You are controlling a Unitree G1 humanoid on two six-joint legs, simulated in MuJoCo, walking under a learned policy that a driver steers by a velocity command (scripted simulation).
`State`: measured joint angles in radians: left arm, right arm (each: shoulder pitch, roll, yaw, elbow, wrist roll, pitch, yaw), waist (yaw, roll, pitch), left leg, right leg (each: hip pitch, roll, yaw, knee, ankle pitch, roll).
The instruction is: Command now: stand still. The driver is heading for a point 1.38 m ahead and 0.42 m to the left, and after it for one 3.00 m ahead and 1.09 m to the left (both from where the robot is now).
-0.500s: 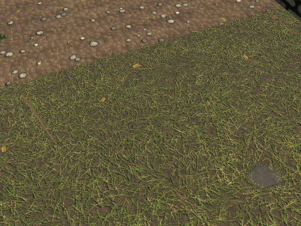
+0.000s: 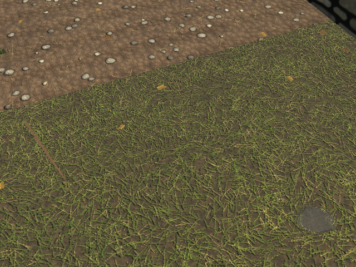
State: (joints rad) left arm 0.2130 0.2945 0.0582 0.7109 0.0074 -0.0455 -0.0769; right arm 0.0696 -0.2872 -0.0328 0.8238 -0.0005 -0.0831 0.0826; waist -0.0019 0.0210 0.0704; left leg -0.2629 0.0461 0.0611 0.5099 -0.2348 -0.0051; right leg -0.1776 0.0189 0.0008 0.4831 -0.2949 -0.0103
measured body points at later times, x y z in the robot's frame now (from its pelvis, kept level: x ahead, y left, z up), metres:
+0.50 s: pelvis +0.07 -0.01 +0.00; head +0.09 -0.01 +0.45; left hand +0.16 +0.26 -0.12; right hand +0.15 -0.28 -0.13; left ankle +0.02 +0.12 -0.73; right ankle +0.01 -0.10 -0.74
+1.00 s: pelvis +0.40 +0.07 -0.14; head +0.41 +0.09 +0.30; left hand +0.20 +0.27 -0.27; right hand +0.61 -0.13 -0.25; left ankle +0.49 +0.15 -0.88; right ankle +0.05 -0.11 -0.67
